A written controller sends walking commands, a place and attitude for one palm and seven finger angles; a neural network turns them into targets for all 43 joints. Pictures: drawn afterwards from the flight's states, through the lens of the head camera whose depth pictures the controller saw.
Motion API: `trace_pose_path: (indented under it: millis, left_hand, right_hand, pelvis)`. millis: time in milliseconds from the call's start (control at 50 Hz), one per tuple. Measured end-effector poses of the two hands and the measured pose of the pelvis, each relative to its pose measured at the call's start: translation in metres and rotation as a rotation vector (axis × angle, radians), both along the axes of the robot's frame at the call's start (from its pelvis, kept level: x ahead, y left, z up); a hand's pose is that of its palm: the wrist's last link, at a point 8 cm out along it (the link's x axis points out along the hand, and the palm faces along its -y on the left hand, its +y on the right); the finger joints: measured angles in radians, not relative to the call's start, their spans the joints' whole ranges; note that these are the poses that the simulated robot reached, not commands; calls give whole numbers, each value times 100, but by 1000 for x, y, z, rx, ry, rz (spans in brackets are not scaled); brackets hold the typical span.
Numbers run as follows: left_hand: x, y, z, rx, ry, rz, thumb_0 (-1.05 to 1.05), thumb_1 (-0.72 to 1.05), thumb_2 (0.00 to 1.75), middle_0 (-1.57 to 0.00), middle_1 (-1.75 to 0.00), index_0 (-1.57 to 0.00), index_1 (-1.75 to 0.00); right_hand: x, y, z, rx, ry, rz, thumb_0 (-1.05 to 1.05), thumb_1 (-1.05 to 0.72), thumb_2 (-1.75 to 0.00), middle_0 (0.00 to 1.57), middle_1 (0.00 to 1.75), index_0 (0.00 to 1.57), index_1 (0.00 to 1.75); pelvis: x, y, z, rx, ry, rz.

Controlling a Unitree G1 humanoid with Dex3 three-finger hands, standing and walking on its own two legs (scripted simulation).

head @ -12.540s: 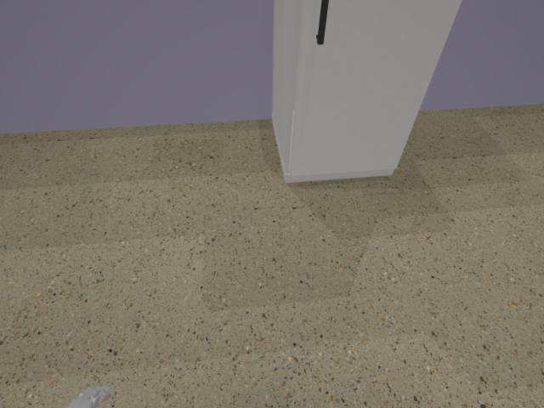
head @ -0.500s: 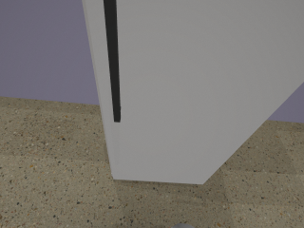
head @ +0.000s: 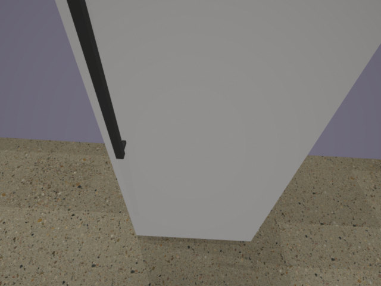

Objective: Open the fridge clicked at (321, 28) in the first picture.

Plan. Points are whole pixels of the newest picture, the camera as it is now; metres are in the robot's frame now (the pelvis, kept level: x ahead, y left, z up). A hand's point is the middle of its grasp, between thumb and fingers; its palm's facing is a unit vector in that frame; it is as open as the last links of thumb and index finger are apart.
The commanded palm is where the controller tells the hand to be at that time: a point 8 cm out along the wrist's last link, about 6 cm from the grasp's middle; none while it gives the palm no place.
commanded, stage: come to a stop and stand still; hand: left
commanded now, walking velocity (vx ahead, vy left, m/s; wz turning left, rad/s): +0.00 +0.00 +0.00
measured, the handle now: (103, 81) +0.44 +0.21 +0.21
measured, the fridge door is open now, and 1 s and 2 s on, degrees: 0 0 0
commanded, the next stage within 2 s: look again from close up in 0.86 s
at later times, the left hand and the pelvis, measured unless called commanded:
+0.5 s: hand out of the picture -0.04 +0.17 -0.17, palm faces +0.02 -0.98 -0.18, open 7.4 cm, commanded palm none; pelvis -0.02 +0.01 +0.00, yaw +0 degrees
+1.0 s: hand out of the picture +0.00 +0.19 -0.17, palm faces +0.01 -0.98 -0.21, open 7.4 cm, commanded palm none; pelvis +0.00 +0.02 +0.00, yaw -1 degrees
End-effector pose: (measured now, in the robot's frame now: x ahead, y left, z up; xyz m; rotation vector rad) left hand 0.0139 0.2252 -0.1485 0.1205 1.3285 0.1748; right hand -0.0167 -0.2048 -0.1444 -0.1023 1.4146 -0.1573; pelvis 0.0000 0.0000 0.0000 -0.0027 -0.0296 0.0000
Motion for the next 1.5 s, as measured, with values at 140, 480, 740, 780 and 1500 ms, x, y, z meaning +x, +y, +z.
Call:
trace_pose_path:
  millis: [140,480,740,780,1500]
  left_hand:
    - [-33,-17,2,-34,68,12,1,93,90,-20,-30,-20,-30]
    - [-62,-11,4,-16,117,-11,1,90,90,-20,-30,-20,-30]
    - [-15,23,15,49,-5,-48,1,90,90,-20,-30,-19,-30]
    - [-13,22,15,47,-1,-50,1,91,90,-20,-30,-19,-30]
    - [-21,-4,11,5,82,-23,1,91,90,-20,-30,-20,-30]
  right_hand:
    - [-3,-3,2,2,7,13,2,-92,-90,20,30,20,30]
    - [-9,8,-11,30,-47,5,1,-92,-90,20,30,20,30]
    - [-14,23,-11,56,-49,11,1,-92,-90,20,30,20,30]
    - [-14,23,-10,55,-40,11,1,-91,-90,20,30,20,30]
    - [9,3,-5,23,-10,23,1,-92,-90,20,30,20,30]
  pelvis:
    - [-5,-3,4,1,-8,2]
    - [-15,12,-2,-5,-1,3]
    - [-14,21,0,17,5,-7]
    - [-13,21,0,18,7,-9]
    - [4,7,4,14,1,-10]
